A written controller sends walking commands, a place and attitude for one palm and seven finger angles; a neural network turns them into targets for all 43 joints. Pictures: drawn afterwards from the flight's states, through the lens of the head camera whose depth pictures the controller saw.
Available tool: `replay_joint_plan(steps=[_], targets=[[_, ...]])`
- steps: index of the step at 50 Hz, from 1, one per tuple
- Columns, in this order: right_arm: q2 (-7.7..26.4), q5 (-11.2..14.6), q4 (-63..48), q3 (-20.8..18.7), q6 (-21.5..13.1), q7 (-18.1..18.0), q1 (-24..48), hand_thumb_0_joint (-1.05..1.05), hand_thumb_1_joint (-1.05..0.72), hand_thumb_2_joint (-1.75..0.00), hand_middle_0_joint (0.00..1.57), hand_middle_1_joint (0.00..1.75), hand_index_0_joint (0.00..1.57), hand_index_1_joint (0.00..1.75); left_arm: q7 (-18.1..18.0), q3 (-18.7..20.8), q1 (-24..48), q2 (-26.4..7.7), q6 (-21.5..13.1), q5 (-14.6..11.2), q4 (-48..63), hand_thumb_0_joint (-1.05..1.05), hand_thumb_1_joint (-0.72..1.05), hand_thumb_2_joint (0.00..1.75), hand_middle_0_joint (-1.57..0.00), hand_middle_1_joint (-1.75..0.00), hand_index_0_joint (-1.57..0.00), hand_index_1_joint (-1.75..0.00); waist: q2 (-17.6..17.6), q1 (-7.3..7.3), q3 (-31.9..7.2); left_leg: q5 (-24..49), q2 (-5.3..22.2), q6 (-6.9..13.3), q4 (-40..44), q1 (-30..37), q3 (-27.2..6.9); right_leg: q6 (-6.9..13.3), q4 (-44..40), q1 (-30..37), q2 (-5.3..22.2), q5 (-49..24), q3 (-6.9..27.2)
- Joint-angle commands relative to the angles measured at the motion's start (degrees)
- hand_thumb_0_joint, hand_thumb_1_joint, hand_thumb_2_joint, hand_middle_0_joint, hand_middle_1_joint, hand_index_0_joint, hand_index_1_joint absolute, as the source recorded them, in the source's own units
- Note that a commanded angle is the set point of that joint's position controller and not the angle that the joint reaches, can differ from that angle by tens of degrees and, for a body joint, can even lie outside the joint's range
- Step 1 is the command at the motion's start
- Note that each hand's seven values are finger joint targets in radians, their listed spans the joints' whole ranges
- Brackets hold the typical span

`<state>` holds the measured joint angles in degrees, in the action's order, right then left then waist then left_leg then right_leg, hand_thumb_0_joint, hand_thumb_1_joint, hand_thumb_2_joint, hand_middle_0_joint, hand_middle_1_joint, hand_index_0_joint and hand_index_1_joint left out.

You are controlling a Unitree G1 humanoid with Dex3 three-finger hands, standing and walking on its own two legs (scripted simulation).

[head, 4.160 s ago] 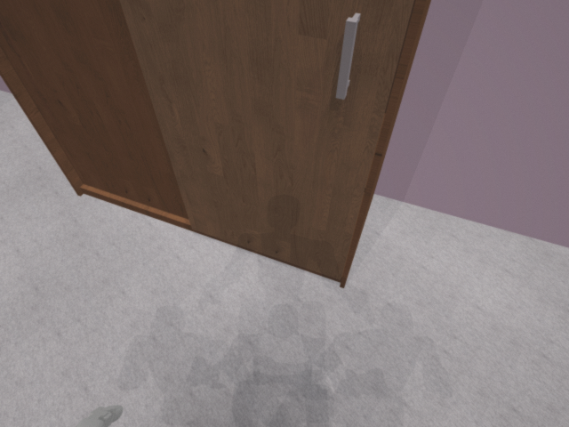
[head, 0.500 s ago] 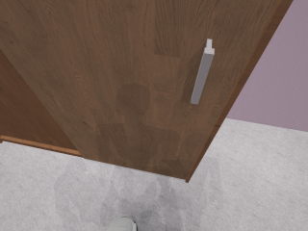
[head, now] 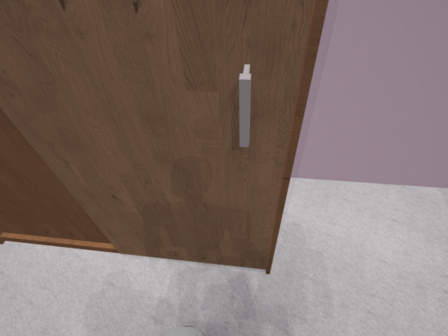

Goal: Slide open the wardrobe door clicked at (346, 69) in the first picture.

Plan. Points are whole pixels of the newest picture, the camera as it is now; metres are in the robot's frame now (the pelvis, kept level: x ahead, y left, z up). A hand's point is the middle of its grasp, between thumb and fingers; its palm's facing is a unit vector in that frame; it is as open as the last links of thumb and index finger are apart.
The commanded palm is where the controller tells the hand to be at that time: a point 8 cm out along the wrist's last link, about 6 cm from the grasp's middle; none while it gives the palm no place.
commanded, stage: come to a stop and stand still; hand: right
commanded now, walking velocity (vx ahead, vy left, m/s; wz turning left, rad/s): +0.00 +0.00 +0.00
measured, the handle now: (245, 107) +0.49 -0.02 +0.16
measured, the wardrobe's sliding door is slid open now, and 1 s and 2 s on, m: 0.00 0.00 0.00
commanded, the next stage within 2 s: look again from close up in 0.74 s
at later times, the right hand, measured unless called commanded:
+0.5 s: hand out of the picture -0.03 -0.17 -0.17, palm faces +0.01 +0.98 -0.18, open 7.3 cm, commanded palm none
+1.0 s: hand out of the picture -0.03 -0.18 -0.17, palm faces +0.02 +0.98 -0.19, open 7.4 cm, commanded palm none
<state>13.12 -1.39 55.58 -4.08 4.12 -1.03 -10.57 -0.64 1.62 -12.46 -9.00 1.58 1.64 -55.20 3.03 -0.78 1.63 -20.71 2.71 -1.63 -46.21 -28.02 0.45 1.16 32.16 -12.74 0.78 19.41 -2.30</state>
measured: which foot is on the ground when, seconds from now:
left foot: up 0.00-0.20, down 0.22-1.00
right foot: down 0.00-1.00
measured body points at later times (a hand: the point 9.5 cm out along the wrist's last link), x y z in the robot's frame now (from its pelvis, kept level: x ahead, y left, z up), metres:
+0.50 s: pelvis -0.03 -0.01 +0.01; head -0.03 +0.00 +0.46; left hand -0.06 +0.20 -0.15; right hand -0.03 -0.22 -0.15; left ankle -0.03 +0.10 -0.73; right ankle -0.02 -0.10 -0.73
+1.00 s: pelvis -0.04 -0.01 +0.00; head -0.04 -0.01 +0.45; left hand -0.03 +0.22 -0.15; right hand -0.03 -0.24 -0.15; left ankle -0.03 +0.10 -0.73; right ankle -0.02 -0.11 -0.73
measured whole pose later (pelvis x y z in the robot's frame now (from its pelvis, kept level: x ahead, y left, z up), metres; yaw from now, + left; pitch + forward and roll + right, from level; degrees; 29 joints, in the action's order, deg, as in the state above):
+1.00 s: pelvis -0.04 -0.01 +0.00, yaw +0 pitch -1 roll +0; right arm 9.2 -0.9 60.4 0.4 -1.3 -1.8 -18.9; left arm -1.4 0.8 -18.9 -9.6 -1.0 1.0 -59.2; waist -0.3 0.8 -0.1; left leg -15.2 0.2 0.7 -28.9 -12.5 2.8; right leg 2.0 30.0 -14.2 -0.5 14.6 -2.6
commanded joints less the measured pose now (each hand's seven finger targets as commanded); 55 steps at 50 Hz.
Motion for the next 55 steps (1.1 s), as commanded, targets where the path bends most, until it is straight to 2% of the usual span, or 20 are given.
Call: replay_joint_plan(steps=[1, 2, 5, 7, 9, 10, 11, 12, 13, 17, 24, 41, 42, 43, 44, 45, 47, 50, 51, 55], targets=[[2.92, -0.07, -1.22, -0.29, -1.79, -0.03, -4.48, 0.0, -0.9, -0.9, 0.2, 0.3, 0.2, 0.3, -1.57, 1.21, 1.76, -8.77, -1.92, -0.33, 2.28, 0.0, 0.9, 0.9, -0.2, -0.3, -0.2, -0.3, -11.23, -1.22, 0.51, 0.33, -1.81, -0.49, -11.62, -0.16, -2.26, 5.7, -16.94, -0.28, 10.17, -18.18, 8.22], [2.43, 0.11, -0.82, 0.11, -2.13, -0.1, -4.25, 0.0, -0.9, -0.9, 0.2, 0.3, 0.2, 0.3, -1.74, 1.11, 0.55, -7.89, -2.15, -0.64, 1.48, 0.0, 0.9, 0.9, -0.2, -0.3, -0.2, -0.3, -9.52, -0.85, 0.0, -0.19, -1.34, -0.7, -8.77, 0.44, -1.78, 6.46, -15.74, 2.36, 10.57, -24.72, 7.58], [1.0, 0.49, -0.64, 1.56, -2.77, -0.37, -1.36, 0.0, -0.9, -0.9, 0.2, 0.3, 0.2, 0.3, -2.15, 1.31, -5.21, -7.99, -2.43, -0.69, -1.68, 0.0, 0.9, 0.9, -0.2, -0.3, -0.2, -0.3, -10.95, 2.04, -2.81, -3.36, -0.46, -1.05, 4.9, 4.58, 0.28, 7.96, -12.86, 11.52, 12.2, -38.47, 9.26], [0.76, 0.77, 0.71, 1.89, -3.14, -0.59, -2.5, 0.0, -0.9, -0.9, 0.2, 0.3, 0.2, 0.3, -2.04, 1.32, -6.05, -8.03, -2.33, -0.75, -3.39, 0.0, 0.9, 0.9, -0.2, -0.3, -0.2, -0.3, -11.71, 1.75, -2.28, -1.26, -0.65, -0.63, 14.22, 9.39, 1.03, 7.84, -11.54, 11.24, 12.44, -41.38, 9.67], [1.0, 0.84, 3.82, 2.17, -3.87, -0.9, -7.38, 0.0, -0.9, -0.9, 0.2, 0.3, 0.2, 0.3, -1.97, 1.1, -5.91, -7.63, -2.5, -1.38, -4.17, 0.0, 0.9, 0.9, -0.2, -0.3, -0.2, -0.3, -8.58, 0.06, -4.95, 11.75, 0.05, -0.17, 26.79, 18.38, 0.58, 4.73, -8.85, 9.53, 9.83, -35.61, 8.38], [2.33, 0.75, 5.16, 2.25, -4.49, -1.25, -8.61, 0.0, -0.9, -0.9, 0.2, 0.3, 0.2, 0.3, -1.77, 0.9, -6.28, -5.94, -2.84, -1.82, -4.6, 0.0, 0.9, 0.9, -0.2, -0.3, -0.2, -0.3, -5.33, 0.49, -5.38, 20.55, 3.57, 1.17, 27.57, 23.47, -3.59, 2.13, -7.48, 5.18, 7.79, -29.08, 6.59], [3.2, 0.81, 5.7, 2.47, -4.78, -1.45, -8.05, 0.0, -0.9, -0.9, 0.2, 0.3, 0.2, 0.3, -1.55, 0.49, -6.12, -4.68, -2.91, -2.03, -4.67, 0.0, 0.9, 0.9, -0.2, -0.3, -0.2, -0.3, -3.11, 1.33, -4.29, 26.38, 6.95, 2.7, 25.79, 23.82, -5.73, 0.46, -8.9, 2.8, 5.88, -21.33, 5.22], [2.82, 0.74, 6.26, 2.55, -5.02, -1.47, -7.36, 0.0, -0.9, -0.9, 0.2, 0.3, 0.2, 0.3, -1.37, 0.19, -6.02, -3.78, -2.55, -1.82, -5.28, 0.0, 0.9, 0.9, -0.2, -0.3, -0.2, -0.3, -0.07, 1.58, -3.85, 28.55, 7.39, 3.98, 24.34, 22.82, -6.28, -0.34, -9.98, 2.54, 4.72, -18.84, 4.43], [2.63, 0.89, 6.58, 2.52, -5.28, -1.44, -7.09, 0.0, -0.9, -0.9, 0.2, 0.3, 0.2, 0.3, -1.42, -0.04, -5.98, -3.98, -2.17, -1.45, -6.07, 0.0, 0.9, 0.9, -0.2, -0.3, -0.2, -0.3, 4.69, 1.66, -2.87, 25.78, 6.85, 4.61, 25.01, 20.28, -7.0, -0.87, -10.48, 3.99, 4.25, -14.96, 3.54], [0.61, 0.86, 7.28, 3.27, -4.67, -1.4, -6.57, 0.0, -0.9, -0.9, 0.2, 0.3, 0.2, 0.3, -1.24, -0.49, -6.51, -4.08, -2.21, -1.32, -8.73, 0.0, 0.9, 0.9, -0.2, -0.3, -0.2, -0.3, 0.4, 1.29, 3.02, 9.56, 3.85, 3.13, 28.07, 15.0, -5.55, -0.04, -14.1, 3.36, 5.03, -9.98, 4.4], [-0.11, 0.87, 7.91, 3.2, -4.39, -1.4, -8.57, 0.0, -0.9, -0.9, 0.2, 0.3, 0.2, 0.3, -1.28, -0.69, -7.66, -3.32, -2.16, -1.06, -10.03, 0.0, 0.9, 0.9, -0.2, -0.3, -0.2, -0.3, -2.95, 0.83, 4.85, 4.33, 3.09, 2.88, 28.96, 13.61, -5.53, 0.08, -15.88, 0.64, 4.78, -3.38, 4.88], [-1.19, 0.79, 8.36, 3.32, -4.97, -1.34, -10.57, 0.0, -0.9, -0.9, 0.2, 0.3, 0.2, 0.3, -1.44, -0.59, -9.45, -2.9, -2.56, -1.1, -10.05, 0.0, 0.9, 0.9, -0.2, -0.3, -0.2, -0.3, -3.01, 1.06, 3.83, 5.74, 2.96, 2.91, 28.74, 13.17, -5.4, 0.14, -15.53, 0.7, 5.11, -4.58, 5.13], [7.96, -0.39, 3.37, 4.15, -6.71, -1.32, -9.64, 0.0, -0.9, -0.9, 0.2, 0.3, 0.2, 0.3, -0.52, -0.71, -5.31, -9.6, -3.27, -0.38, -2.22, 0.0, 0.9, 0.9, -0.2, -0.3, -0.2, -0.3, -2.39, 2.07, 8.17, 10.69, 1.87, 3.92, 26.13, 13.41, -3.43, -0.63, -11.99, -1.71, 2.47, -12.05, 5.74], [4.46, 0.03, 3.48, 2.74, -6.77, -1.66, -10.54, 0.0, -0.9, -0.9, 0.2, 0.3, 0.2, 0.3, -1.02, 0.54, -6.08, -8.06, -4.57, -0.3, -1.65, 0.0, 0.9, 0.9, -0.2, -0.3, -0.2, -0.3, -3.97, 1.12, -3.32, 7.34, 3.89, 4.23, 23.06, 16.31, -4.99, -0.04, -8.26, -0.16, 4.12, -9.19, 6.38], [4.22, 0.22, 2.92, 3.1, -6.91, -1.61, -10.15, 0.0, -0.9, -0.9, 0.2, 0.3, 0.2, 0.3, -1.25, 0.49, -6.62, -7.84, -4.68, -0.41, -1.44, 0.0, 0.9, 0.9, -0.2, -0.3, -0.2, -0.3, -5.97, 1.71, -8.18, 9.89, 4.27, 5.0, 22.57, 17.92, -5.28, 0.51, -6.57, 1.56, 3.97, -11.09, 6.45], [3.56, 0.3, 2.27, 2.93, -6.84, -1.55, -10.22, 0.0, -0.9, -0.9, 0.2, 0.3, 0.2, 0.3, -1.39, 0.63, -7.15, -7.16, -4.49, -0.45, -0.96, 0.0, 0.9, 0.9, -0.2, -0.3, -0.2, -0.3, -5.8, 1.86, -8.26, 9.87, 4.25, 5.3, 22.44, 17.08, -5.32, 0.76, -6.0, 1.41, 4.02, -11.02, 6.2], [4.1, 0.21, 0.98, 2.95, -6.64, -1.57, -9.81, 0.0, -0.9, -0.9, 0.2, 0.3, 0.2, 0.3, -1.25, 0.67, -7.02, -7.85, -3.92, -0.41, 0.17, 0.0, 0.9, 0.9, -0.2, -0.3, -0.2, -0.3, -1.08, 1.73, -3.97, 8.93, 4.17, 5.46, 23.52, 15.29, -6.19, 1.35, -5.16, -1.51, 3.75, -9.77, 6.06], [6.05, 0.16, -0.72, 2.26, -6.36, -1.54, -8.29, 0.0, -0.9, -0.9, 0.2, 0.3, 0.2, 0.3, -1.16, 1.31, -5.94, -9.95, -3.64, -0.72, 0.98, 0.0, 0.9, 0.9, -0.2, -0.3, -0.2, -0.3, -2.48, 1.87, 2.26, 7.13, 3.55, 5.71, 23.36, 11.5, -6.01, 1.67, -6.81, -3.49, 4.07, -8.68, 6.23], [6.59, 0.15, -1.23, 2.14, -6.3, -1.51, -8.2, 0.0, -0.9, -0.9, 0.2, 0.3, 0.2, 0.3, -1.13, 1.48, -5.45, -10.71, -3.76, -0.74, 1.39, 0.0, 0.9, 0.9, -0.2, -0.3, -0.2, -0.3, -3.71, 1.66, 2.56, 8.36, 3.05, 5.58, 22.63, 11.68, -5.37, 1.91, -7.59, -3.42, 4.52, -9.47, 6.63], [9.16, 0.23, -2.6, 1.84, -6.4, -1.32, -7.08, 0.0, -0.9, -0.9, 0.2, 0.3, 0.2, 0.3, -0.83, 1.59, -2.26, -13.51, -3.93, -0.79, 2.37, 0.0, 0.9, 0.9, -0.2, -0.3, -0.2, -0.3, -3.14, 1.06, 0.97, 12.19, 3.03, 5.02, 22.22, 14.08, -5.12, 2.17, -8.28, -2.66, 5.02, -12.28, 6.74]])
